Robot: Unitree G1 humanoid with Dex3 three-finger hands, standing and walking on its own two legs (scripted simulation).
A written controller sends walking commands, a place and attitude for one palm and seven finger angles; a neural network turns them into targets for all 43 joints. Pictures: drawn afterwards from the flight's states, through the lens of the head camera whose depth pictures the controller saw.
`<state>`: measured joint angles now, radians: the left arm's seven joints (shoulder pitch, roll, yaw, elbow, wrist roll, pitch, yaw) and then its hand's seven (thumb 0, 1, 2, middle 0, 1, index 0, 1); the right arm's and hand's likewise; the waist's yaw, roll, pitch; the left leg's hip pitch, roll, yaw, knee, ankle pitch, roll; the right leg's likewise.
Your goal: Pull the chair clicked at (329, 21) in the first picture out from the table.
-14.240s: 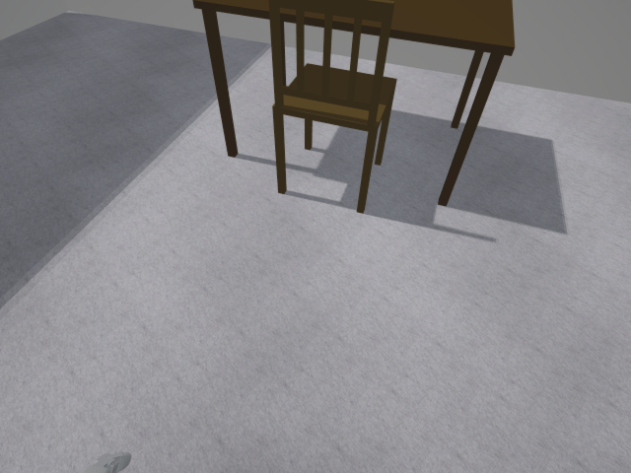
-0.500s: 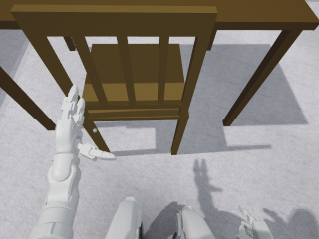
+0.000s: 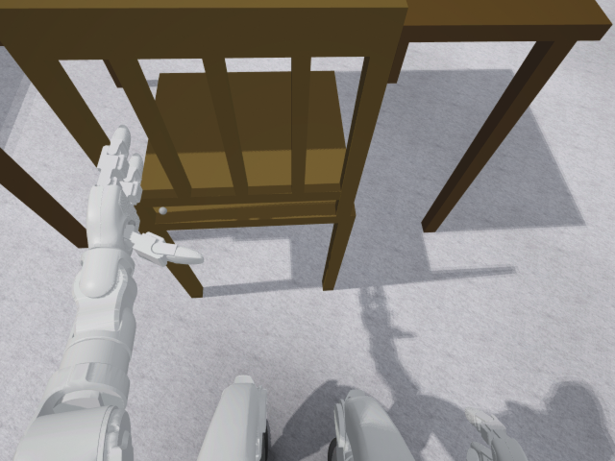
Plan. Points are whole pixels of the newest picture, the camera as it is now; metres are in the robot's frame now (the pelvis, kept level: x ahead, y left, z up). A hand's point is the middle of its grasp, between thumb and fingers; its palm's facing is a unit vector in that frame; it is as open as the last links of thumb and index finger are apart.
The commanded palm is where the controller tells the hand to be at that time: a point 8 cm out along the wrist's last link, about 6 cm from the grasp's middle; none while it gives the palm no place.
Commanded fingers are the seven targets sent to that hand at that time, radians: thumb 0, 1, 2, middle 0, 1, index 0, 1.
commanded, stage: push the fingers through the gap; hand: left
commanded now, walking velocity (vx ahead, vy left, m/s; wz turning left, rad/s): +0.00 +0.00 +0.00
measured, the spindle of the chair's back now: (230, 137) +0.54 +0.12 +0.04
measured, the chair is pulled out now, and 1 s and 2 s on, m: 0.00 0.00 0.01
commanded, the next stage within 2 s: hook a spindle and tug to test in 1.08 s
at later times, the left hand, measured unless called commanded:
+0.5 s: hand (167, 182) +0.46 +0.19 +0.03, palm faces +0.11 -0.99 -0.03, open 16.9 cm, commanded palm +0.45 +0.24 +0.03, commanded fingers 0.00 -0.50 0.30 -0.06 -0.08 -0.06 -0.08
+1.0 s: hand (164, 174) +0.48 +0.20 +0.03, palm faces +0.10 -0.99 -0.03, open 16.9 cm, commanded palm +0.46 +0.23 +0.03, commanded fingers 0.00 -0.50 0.30 -0.06 -0.08 -0.06 -0.08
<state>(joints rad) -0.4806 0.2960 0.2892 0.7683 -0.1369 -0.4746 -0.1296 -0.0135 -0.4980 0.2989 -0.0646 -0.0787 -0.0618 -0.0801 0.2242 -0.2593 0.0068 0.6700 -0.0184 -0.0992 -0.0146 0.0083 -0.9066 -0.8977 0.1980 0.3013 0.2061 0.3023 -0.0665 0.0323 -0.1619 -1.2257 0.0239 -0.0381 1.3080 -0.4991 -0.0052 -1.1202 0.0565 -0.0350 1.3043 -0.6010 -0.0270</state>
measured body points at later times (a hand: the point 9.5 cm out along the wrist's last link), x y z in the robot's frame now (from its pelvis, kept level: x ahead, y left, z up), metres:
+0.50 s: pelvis +0.00 +0.00 +0.00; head +0.14 +0.02 +0.43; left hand +0.45 +0.25 +0.03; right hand +0.07 -0.26 -0.12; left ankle +0.06 +0.12 -0.61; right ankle +0.01 -0.11 -0.61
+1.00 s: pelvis +0.00 +0.01 +0.00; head +0.14 +0.03 +0.42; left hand +0.46 +0.25 +0.04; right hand +0.05 -0.25 -0.12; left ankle +0.06 +0.12 -0.61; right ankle +0.01 -0.11 -0.61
